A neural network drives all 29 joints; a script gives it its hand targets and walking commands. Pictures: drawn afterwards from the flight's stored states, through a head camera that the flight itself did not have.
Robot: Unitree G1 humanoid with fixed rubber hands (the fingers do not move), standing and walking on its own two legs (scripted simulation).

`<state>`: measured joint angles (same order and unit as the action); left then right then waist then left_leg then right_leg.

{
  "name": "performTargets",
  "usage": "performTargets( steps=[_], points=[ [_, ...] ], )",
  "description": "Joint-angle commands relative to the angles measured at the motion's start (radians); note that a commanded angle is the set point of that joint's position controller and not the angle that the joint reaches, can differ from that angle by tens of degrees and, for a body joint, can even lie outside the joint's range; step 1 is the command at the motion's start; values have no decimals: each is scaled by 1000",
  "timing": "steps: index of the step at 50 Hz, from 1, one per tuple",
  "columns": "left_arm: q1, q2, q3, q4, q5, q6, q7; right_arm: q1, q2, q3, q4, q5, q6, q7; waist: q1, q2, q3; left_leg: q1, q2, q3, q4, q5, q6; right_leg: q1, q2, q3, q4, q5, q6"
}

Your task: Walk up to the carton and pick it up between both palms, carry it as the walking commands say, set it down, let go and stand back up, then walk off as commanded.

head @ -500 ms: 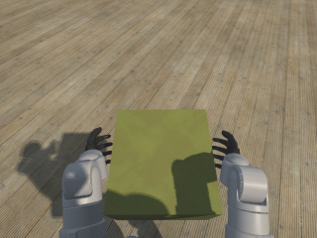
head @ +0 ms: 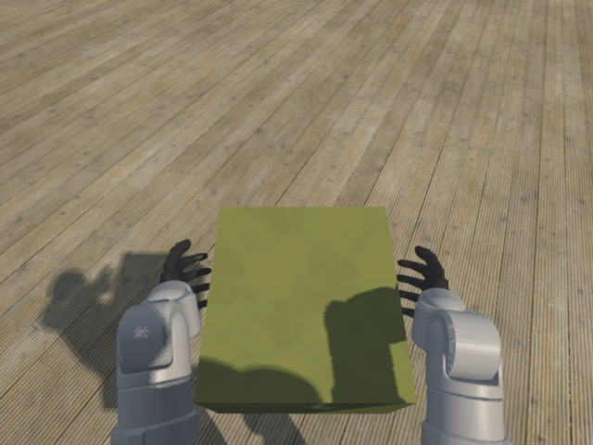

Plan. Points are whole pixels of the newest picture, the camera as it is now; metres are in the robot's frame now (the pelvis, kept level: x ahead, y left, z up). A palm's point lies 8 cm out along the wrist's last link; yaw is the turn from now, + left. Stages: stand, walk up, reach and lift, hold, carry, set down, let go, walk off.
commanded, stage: carry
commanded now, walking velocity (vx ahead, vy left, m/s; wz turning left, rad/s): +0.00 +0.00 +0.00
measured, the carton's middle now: (302, 309) +0.31 +0.00 -0.01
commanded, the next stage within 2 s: hold in 1.86 s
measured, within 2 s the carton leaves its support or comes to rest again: neither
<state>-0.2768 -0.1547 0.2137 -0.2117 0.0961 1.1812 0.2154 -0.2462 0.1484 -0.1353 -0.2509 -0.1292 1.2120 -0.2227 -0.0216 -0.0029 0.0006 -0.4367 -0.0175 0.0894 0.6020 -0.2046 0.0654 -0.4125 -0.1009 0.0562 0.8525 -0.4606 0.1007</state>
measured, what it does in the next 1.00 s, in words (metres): steps on the spot: right foot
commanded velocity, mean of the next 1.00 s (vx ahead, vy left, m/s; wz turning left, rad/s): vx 0.00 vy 0.00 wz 0.00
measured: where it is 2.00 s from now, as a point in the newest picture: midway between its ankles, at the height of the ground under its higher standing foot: outside the picture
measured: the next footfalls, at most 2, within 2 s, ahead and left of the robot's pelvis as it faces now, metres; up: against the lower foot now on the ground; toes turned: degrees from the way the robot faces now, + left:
right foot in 0.18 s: +0.00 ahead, -0.17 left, +0.00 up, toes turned +4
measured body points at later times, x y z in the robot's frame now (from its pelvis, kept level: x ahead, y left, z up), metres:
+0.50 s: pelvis -0.06 -0.01 +0.00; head -0.07 -0.03 +0.45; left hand +0.24 +0.14 +0.08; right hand +0.22 -0.19 +0.07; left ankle +0.07 +0.08 -0.72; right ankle -0.05 -0.17 -0.72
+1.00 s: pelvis -0.06 -0.01 +0.00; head -0.08 -0.03 +0.45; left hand +0.25 +0.14 +0.05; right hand +0.22 -0.18 +0.04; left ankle +0.07 +0.08 -0.72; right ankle -0.05 -0.17 -0.72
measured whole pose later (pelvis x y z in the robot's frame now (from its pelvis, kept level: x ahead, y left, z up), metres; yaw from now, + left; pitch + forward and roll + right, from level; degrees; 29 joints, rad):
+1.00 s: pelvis -0.06 -0.01 +0.00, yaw -1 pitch +2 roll +0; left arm -0.27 -0.15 0.23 0.03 0.19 0.96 0.10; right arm -0.20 0.14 -0.14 -0.05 -0.19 1.00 -0.17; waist -0.02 0.04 -0.09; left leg -0.49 0.00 0.10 0.50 -0.06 0.04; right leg -0.38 -0.06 0.06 0.66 -0.32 0.07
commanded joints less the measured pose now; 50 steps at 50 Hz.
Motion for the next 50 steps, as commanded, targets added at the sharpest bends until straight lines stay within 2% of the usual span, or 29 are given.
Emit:
performTargets(
  steps=[1,3,5,6,7,8,9,10,11,12,13,15,21,26,27,29,32,34,37,38,40,42,43,45,46,48,50],
  points=[
    [-622,-1006,-807,-88,-463,36,-412,-573,971,659,-43,437,-13,434,1,165,-464,342,297,-294,-253,188,36,-85,57,-92,33,-36,-47],
    [-598,-1006,-802,-67,-457,37,-412,-567,972,660,-43,429,-17,432,2,158,-497,384,304,-289,-229,296,35,-52,65,-92,-65,-28,-52],
    [-593,-1003,-796,-74,-457,33,-412,-562,976,663,-43,428,-20,430,2,179,-524,386,288,-268,-214,265,36,-2,69,-84,-179,-2,-65],
    [-606,-1005,-800,-91,-466,29,-416,-571,981,671,-57,428,-24,427,4,160,-544,388,278,-254,-202,245,32,44,73,-85,-271,45,-71],
    [-590,-1005,-794,-83,-465,29,-417,-557,978,670,-49,425,-24,424,12,146,-564,372,257,-226,-178,228,14,121,70,-86,-388,157,-73],
    [-579,-1006,-791,-79,-465,26,-419,-560,976,675,-58,427,-28,421,13,130,-581,329,233,-218,-165,212,-11,196,51,-61,-416,219,-80],
    [-571,-1003,-785,-72,-463,23,-422,-564,976,682,-55,430,-31,418,11,84,-570,261,206,-192,-164,143,-34,241,11,-16,-400,236,-97],
    [-588,-998,-785,-89,-465,20,-424,-574,985,689,-60,433,-32,418,7,-6,-555,202,165,-149,-145,56,-55,257,-51,55,-410,224,-116],
    [-579,-1014,-791,-93,-461,12,-427,-608,989,720,-95,445,-36,419,11,-94,-507,198,127,-104,-138,-33,-75,147,-84,93,-439,122,-127],
    [-579,-1025,-795,-103,-463,13,-431,-630,989,722,-127,447,-38,417,8,-109,-481,215,119,-102,-135,-36,-62,92,-67,67,-431,70,-127],
    [-561,-1026,-785,-86,-459,17,-433,-664,991,737,-152,459,-40,415,8,-114,-460,228,125,-105,-128,-17,-52,64,-53,53,-434,88,-122],
    [-511,-1019,-773,-45,-448,26,-436,-679,964,738,-171,460,-36,413,12,-73,-459,236,146,-132,-146,-29,-40,45,-20,18,-399,88,-113],
    [-494,-994,-760,47,-424,31,-440,-615,944,706,-39,429,-24,419,18,12,-435,194,178,-177,-230,-137,-34,45,31,-2,-344,75,-127],
    [-496,-965,-706,148,-377,-1,-443,-591,923,658,76,380,-51,424,18,10,-416,157,185,-186,-263,-184,-39,52,48,-14,-336,67,-131],
    [-507,-966,-708,155,-373,-12,-443,-588,922,652,89,375,-60,428,19,35,-411,155,185,-189,-273,-203,-41,39,56,-16,-330,69,-131],
    [-537,-967,-711,139,-378,-35,-442,-597,923,645,91,371,-80,430,17,44,-410,149,185,-187,-276,-210,-45,36,58,-18,-328,68,-133],
    [-546,-958,-669,184,-350,-81,-442,-630,918,611,115,346,-126,427,16,21,-421,142,179,-177,-264,-204,-42,45,62,-21,-327,71,-137],
    [-559,-965,-676,172,-356,-104,-439,-656,914,615,82,350,-152,424,15,21,-429,150,177,-178,-261,-201,-44,36,65,-21,-324,66,-139],
    [-556,-950,-670,176,-346,-135,-433,-641,907,604,97,338,-185,419,15,21,-433,145,185,-184,-263,-186,-39,55,67,-27,-312,96,-139],
    [-535,-937,-653,204,-326,-150,-432,-615,893,582,133,316,-198,420,16,33,-441,156,180,-169,-250,-169,-40,55,63,-22,-314,104,-141],
    [-511,-924,-645,219,-312,-168,-429,-600,882,583,138,307,-218,416,16,20,-440,156,174,-162,-236,-151,-41,52,58,-20,-319,100,-143],
    [-474,-903,-608,289,-275,-198,-429,-562,855,551,201,267,-248,415,16,4,-441,167,173,-156,-227,-132,-40,43,52,-19,-324,105,-141],
    [-479,-895,-614,276,-273,-213,-427,-554,852,552,203,265,-262,415,16,22,-436,161,175,-163,-237,-146,-42,42,57,-23,-317,100,-143],
    [-471,-898,-639,241,-284,-231,-426,-560,845,570,152,273,-282,414,16,32,-433,152,187,-174,-259,-172,-41,58,62,-30,-307,104,-139],
    [-466,-891,-634,243,-279,-238,-424,-543,843,565,168,266,-289,412,17,30,-427,147,184,-174,-261,-168,-41,62,62,-32,-305,110,-138],
    [-451,-896,-661,187,-301,-239,-422,-566,845,604,83,296,-291,407,16,12,-444,152,191,-182,-267,-174,-39,75,58,-28,-313,108,-137],
    [-448,-890,-665,178,-302,-239,-419,-566,839,606,70,297,-291,403,18,24,-440,152,186,-172,-261,-161,-44,73,53,-24,-314,119,-136]
  ],
)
